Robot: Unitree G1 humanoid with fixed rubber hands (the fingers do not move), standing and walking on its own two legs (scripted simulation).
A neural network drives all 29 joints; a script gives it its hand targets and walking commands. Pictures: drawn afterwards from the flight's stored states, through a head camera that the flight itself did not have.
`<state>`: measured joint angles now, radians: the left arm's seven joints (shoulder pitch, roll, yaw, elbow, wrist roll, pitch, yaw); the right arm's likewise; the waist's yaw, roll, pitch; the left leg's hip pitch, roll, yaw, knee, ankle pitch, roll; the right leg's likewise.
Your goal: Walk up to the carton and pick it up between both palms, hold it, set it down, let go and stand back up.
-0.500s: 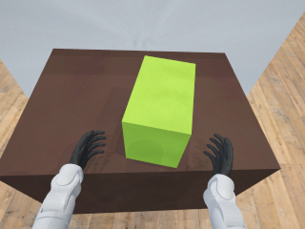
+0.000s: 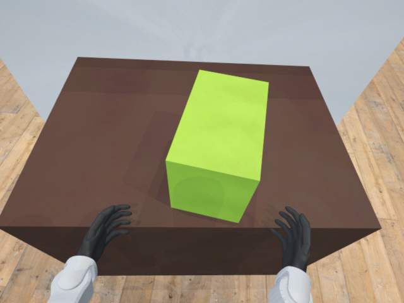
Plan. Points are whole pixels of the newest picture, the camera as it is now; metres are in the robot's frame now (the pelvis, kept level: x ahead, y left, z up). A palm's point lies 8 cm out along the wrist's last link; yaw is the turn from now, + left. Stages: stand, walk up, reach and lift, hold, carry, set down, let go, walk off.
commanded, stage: set down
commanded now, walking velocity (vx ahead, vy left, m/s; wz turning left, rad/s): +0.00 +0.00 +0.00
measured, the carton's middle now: (218, 146) +0.47 +0.00 -0.01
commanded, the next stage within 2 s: let go in 1.12 s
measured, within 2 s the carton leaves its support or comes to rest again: neither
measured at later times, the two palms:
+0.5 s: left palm (94, 258) +0.20 +0.23 -0.04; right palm (304, 259) +0.22 -0.17 -0.03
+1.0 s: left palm (102, 268) +0.19 +0.22 -0.06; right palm (318, 277) +0.20 -0.21 -0.07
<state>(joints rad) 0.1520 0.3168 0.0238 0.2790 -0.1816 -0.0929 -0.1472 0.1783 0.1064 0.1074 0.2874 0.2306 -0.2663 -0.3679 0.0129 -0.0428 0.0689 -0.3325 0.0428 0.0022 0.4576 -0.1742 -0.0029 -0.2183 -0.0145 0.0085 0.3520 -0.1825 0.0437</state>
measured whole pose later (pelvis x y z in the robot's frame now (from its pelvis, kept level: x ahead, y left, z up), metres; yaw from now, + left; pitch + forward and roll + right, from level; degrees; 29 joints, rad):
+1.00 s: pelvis +0.02 -0.02 +0.00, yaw +0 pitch +2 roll -1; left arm 0.25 0.24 0.02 0.32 -0.16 0.07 -0.04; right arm 0.21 -0.15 0.08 0.50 0.13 -0.24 -0.09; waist 0.02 0.01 0.10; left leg -0.25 0.04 0.00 0.40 -0.18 -0.02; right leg -0.17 -0.01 0.01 0.35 -0.22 0.02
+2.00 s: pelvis +0.02 -0.01 -0.01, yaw +0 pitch -2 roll -1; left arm 0.31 0.32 0.02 0.51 -0.07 0.01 -0.01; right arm 0.22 -0.39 0.05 0.63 0.05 -0.03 0.00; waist 0.02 0.01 -0.04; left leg -0.25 0.04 0.00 0.57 -0.29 -0.02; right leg -0.17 -0.02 0.01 0.53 -0.33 0.03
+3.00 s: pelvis +0.01 -0.01 -0.01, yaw +0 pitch -4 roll -1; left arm 0.34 0.36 0.02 0.54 -0.07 0.00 -0.01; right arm 0.22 -0.40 0.05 0.63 0.05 -0.01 0.00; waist 0.02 0.01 0.03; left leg -0.25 0.04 0.00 0.59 -0.27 -0.02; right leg -0.17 -0.02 0.01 0.55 -0.32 0.03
